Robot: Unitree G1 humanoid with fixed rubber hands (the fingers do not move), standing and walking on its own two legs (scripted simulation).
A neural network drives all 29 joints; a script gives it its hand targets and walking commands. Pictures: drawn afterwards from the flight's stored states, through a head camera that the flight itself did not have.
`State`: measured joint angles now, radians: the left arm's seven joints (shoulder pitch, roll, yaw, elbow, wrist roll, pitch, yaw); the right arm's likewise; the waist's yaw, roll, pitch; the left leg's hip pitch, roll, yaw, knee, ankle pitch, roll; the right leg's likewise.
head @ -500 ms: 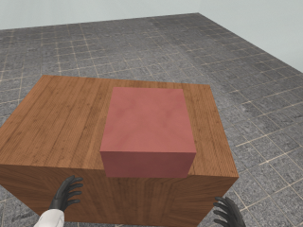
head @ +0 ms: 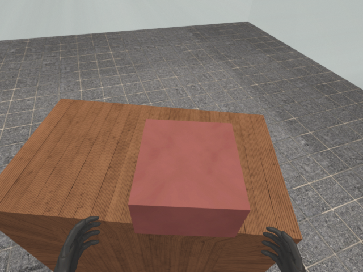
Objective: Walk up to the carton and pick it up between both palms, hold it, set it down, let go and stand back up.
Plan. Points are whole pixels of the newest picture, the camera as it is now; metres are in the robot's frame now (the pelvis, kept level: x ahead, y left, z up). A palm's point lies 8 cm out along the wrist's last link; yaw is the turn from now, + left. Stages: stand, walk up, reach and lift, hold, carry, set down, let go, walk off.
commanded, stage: reach and lift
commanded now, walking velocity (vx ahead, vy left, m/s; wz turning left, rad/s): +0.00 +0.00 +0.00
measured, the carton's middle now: (187, 173) +0.39 +0.00 -0.03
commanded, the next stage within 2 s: none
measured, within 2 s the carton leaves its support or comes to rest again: neither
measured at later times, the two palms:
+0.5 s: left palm (75, 225) +0.21 +0.24 +0.01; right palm (289, 241) +0.20 -0.20 +0.01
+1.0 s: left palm (82, 185) +0.28 +0.24 +0.05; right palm (289, 198) +0.27 -0.21 +0.05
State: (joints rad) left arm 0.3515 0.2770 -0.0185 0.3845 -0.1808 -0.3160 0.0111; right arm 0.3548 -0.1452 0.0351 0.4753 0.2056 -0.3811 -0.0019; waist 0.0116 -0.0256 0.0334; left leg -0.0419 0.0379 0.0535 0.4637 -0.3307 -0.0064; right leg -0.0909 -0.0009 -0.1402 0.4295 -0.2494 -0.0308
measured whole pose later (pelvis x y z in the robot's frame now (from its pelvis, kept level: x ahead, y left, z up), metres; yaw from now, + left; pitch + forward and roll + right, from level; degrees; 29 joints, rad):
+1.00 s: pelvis -0.02 +0.02 +0.01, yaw -3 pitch +0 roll -1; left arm -0.16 0.24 0.06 0.33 -0.21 0.15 0.06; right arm -0.15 -0.27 -0.07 0.41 0.28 0.02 0.03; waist 0.04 0.01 0.01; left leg -0.14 0.02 0.11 0.39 -0.26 0.03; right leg -0.21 -0.01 -0.08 0.34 -0.14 -0.01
